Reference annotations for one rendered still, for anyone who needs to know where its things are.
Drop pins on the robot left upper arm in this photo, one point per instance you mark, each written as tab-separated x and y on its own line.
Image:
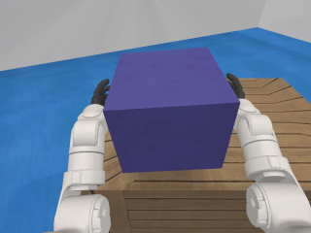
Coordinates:
83	214

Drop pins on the pedestal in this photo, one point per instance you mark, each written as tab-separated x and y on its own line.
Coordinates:
209	200

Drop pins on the robot right forearm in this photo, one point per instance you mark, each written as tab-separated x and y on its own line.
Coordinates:
264	162

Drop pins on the right robot hand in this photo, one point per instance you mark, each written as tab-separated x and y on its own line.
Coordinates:
236	86

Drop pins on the left robot hand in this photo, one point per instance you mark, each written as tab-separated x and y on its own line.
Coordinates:
99	95

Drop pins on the robot left forearm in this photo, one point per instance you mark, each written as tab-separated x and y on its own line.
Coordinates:
86	154

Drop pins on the robot right upper arm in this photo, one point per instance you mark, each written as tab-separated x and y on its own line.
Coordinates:
278	208

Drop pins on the carton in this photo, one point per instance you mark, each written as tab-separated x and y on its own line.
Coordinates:
170	110

